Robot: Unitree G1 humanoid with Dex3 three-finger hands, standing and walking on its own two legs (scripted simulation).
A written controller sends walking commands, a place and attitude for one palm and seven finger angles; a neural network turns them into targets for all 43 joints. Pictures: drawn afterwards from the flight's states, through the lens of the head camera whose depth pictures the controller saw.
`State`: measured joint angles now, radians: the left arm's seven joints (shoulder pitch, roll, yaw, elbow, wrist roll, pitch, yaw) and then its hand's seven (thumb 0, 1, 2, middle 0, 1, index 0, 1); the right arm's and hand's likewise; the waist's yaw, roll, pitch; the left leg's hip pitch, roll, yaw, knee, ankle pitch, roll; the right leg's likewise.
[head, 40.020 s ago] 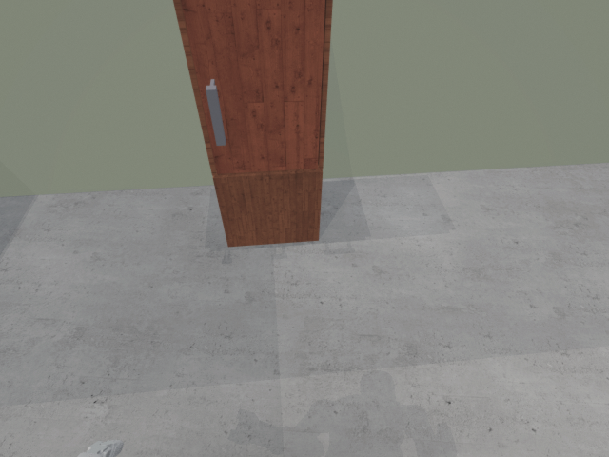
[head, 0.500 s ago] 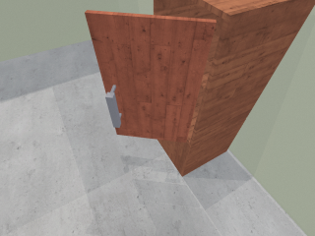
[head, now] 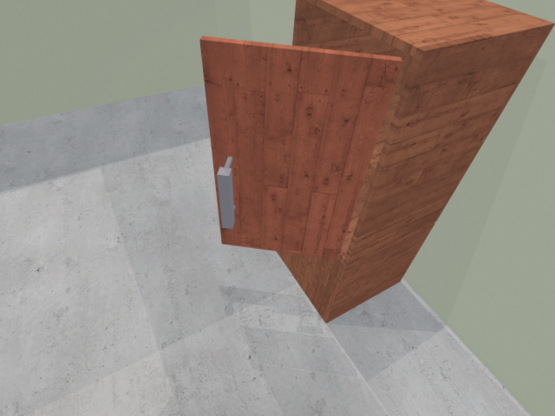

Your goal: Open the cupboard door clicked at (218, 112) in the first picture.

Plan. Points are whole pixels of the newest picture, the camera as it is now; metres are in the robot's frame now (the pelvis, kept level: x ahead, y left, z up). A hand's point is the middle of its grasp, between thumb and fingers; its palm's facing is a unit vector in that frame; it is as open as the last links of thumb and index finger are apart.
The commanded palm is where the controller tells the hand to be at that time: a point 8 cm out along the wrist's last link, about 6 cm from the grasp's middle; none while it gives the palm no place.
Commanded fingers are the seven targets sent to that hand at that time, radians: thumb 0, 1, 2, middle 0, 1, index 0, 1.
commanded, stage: shuffle to correct the standing spot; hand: left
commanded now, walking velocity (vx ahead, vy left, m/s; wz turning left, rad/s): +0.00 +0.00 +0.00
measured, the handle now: (228, 193) +0.62 +0.16 -0.09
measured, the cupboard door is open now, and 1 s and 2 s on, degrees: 53 53 53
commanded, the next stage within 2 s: come to a stop and stand still in 0.48 s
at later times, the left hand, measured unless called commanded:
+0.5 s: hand out of the picture -0.06 +0.15 -0.18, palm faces +0.00 -0.99 -0.12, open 7.4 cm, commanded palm none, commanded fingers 0.00 0.90 0.90 -0.20 -0.30 -0.20 -0.30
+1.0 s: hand out of the picture +0.10 +0.16 -0.18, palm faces +0.00 -0.98 -0.22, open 7.3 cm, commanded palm none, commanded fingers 0.00 0.90 0.90 -0.20 -0.30 -0.20 -0.30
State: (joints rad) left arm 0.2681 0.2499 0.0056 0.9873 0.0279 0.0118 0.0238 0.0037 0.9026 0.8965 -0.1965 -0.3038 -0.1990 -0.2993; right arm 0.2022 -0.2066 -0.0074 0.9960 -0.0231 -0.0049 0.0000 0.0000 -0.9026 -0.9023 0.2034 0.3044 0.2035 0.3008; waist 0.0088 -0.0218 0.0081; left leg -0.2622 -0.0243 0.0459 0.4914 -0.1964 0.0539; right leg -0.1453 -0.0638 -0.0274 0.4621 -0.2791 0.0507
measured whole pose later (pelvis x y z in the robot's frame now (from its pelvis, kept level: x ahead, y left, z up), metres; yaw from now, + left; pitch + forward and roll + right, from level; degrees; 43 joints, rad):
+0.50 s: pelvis +0.01 +0.00 -0.01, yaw -4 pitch -3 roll +0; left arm 0.47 0.11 0.02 1.12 0.03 0.03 0.01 0.01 0.90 0.90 -0.20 -0.30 -0.20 -0.30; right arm 0.37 -0.14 -0.03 1.08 -0.03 -0.03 -0.02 0.00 -0.91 -0.90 0.20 0.30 0.20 0.30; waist 0.00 -0.03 0.01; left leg -0.26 0.00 0.12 0.57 -0.28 0.07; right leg -0.31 -0.05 -0.01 0.84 -0.44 -0.02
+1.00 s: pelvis +0.04 -0.02 +0.00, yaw -3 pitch -2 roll +0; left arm 0.25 0.16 0.04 0.99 0.02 0.01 0.05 0.01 0.93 0.90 -0.20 -0.30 -0.20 -0.30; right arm 0.27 -0.13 -0.04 1.06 -0.02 0.02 -0.03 0.01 -0.92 -0.90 0.20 0.30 0.20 0.30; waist 0.00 -0.01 0.06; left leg -0.23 0.02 0.11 0.56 -0.29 0.02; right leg -0.28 -0.06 -0.08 0.55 -0.23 0.00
